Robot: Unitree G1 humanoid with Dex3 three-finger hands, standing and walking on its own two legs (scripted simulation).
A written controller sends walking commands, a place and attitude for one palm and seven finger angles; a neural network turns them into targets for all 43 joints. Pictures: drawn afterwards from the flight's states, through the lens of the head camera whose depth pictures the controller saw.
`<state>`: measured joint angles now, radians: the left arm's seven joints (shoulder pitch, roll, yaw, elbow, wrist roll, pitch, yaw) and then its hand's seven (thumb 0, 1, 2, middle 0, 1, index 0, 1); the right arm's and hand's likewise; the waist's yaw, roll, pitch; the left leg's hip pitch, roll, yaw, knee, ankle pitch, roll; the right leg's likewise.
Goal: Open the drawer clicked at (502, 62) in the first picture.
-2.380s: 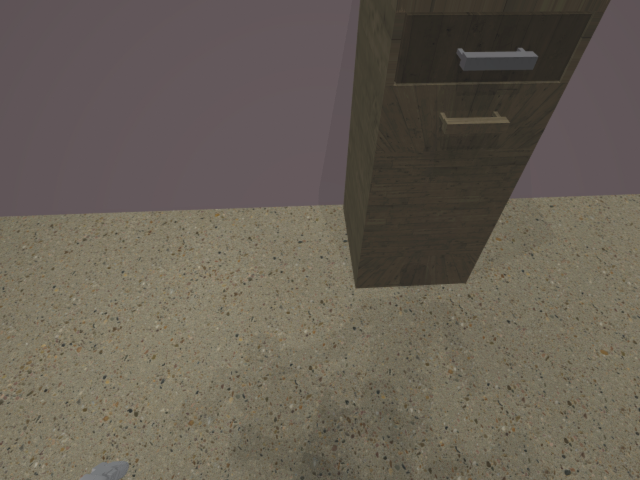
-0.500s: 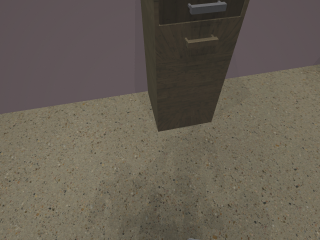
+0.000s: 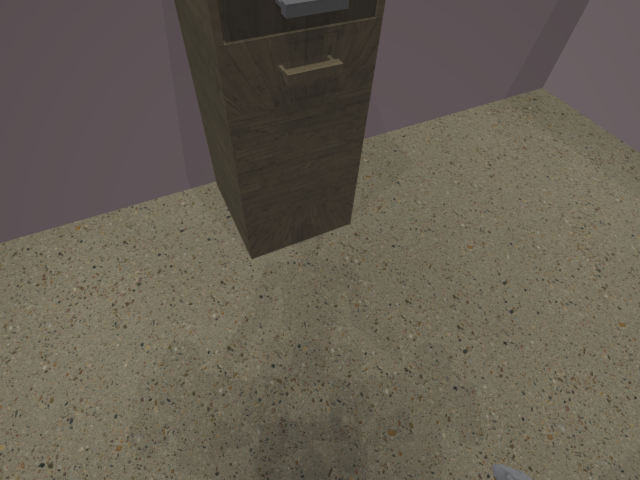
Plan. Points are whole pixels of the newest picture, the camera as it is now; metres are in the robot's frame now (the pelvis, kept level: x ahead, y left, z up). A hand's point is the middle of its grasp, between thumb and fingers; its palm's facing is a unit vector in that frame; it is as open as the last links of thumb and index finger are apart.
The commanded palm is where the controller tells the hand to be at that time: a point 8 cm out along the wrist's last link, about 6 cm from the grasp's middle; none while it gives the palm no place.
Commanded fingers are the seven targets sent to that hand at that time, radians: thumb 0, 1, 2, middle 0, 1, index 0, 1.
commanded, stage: walk to a spot facing it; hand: left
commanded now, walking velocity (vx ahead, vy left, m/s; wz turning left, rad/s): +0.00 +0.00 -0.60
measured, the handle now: (311, 0) +1.01 +0.13 +0.13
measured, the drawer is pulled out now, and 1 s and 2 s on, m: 0.00 0.00 0.00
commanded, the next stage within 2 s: none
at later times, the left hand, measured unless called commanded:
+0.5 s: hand (230, 464) +0.16 +0.14 -0.16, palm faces -0.35 -0.90 -0.26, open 7.4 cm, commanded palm none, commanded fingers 0.00 0.90 0.90 -0.20 -0.30 -0.20 -0.30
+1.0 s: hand (234, 427) +0.21 +0.15 -0.17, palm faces -0.55 -0.82 -0.16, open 7.4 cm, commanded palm none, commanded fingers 0.00 0.90 0.90 -0.20 -0.30 -0.20 -0.30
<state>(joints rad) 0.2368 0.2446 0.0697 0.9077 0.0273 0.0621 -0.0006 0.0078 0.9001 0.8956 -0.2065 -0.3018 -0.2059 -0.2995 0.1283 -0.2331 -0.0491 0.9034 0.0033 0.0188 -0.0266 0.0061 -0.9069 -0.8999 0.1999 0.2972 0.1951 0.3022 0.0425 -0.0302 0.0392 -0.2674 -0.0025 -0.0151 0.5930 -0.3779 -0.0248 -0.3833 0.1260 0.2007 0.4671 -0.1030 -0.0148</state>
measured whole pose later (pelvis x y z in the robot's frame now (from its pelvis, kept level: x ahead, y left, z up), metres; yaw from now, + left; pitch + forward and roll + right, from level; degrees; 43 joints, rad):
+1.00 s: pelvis +0.05 +0.01 +0.01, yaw -38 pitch -1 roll -2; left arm 0.28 0.25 0.10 0.97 0.04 0.05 -0.05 0.01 0.91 0.90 -0.20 -0.30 -0.20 -0.30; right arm 0.32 -0.18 -0.02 0.93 -0.02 -0.06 -0.01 0.00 -0.91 -0.90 0.20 0.30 0.20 0.30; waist 0.01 -0.04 0.01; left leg -0.15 0.08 0.20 0.46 -0.29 0.02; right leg -0.53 0.00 0.00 1.15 -0.27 0.02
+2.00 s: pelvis +0.32 -0.32 -0.01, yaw -62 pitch -1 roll +0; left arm 0.44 0.14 0.04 1.15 0.01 -0.04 0.00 0.01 0.91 0.90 -0.20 -0.30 -0.20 -0.30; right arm 0.08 -0.14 -0.03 0.96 -0.03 -0.08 0.01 0.00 -0.91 -0.90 0.20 0.30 0.20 0.30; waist 0.07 -0.04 0.07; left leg -0.34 0.07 0.18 0.62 -0.24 0.05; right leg -0.20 0.03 0.00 0.91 -0.46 -0.04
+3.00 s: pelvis +0.43 -0.54 -0.01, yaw -57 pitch +0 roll -3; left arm 0.16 0.24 0.09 0.95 0.02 0.06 0.02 0.00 0.91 0.90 -0.20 -0.30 -0.20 -0.30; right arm 0.24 -0.19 -0.06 0.93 -0.03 0.01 0.00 0.01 -0.92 -0.90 0.20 0.30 0.19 0.30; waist -0.03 -0.04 0.07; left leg -0.38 0.03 0.11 0.65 -0.28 0.08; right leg -0.51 -0.09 -0.10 1.14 -0.44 0.07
